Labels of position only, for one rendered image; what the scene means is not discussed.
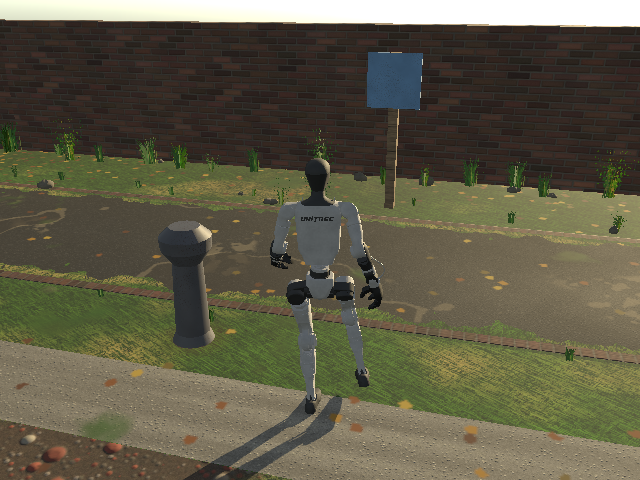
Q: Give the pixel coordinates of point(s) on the left robot shin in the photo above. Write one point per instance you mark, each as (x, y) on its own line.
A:
(308, 367)

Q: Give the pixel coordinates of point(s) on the robot left hand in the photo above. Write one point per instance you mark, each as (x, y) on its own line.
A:
(286, 258)

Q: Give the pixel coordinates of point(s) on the robot right upper arm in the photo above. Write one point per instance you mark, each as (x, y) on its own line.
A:
(349, 211)

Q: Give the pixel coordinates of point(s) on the robot left upper arm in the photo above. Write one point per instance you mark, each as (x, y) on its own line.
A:
(286, 213)

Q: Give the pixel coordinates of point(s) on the robot head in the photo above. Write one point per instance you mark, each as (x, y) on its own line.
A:
(317, 171)

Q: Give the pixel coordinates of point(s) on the robot right hand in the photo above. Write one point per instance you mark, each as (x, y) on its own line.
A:
(377, 294)

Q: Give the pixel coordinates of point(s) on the right robot forearm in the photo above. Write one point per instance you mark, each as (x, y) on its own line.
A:
(368, 269)

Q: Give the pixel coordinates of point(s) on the left robot forearm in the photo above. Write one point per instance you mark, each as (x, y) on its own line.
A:
(275, 257)

